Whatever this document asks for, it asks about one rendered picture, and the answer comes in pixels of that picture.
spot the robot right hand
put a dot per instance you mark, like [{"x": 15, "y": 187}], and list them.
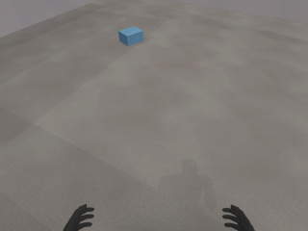
[{"x": 239, "y": 217}]

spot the robot left hand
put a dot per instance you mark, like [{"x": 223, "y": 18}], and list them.
[{"x": 74, "y": 222}]

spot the carton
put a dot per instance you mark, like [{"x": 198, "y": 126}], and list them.
[{"x": 130, "y": 35}]

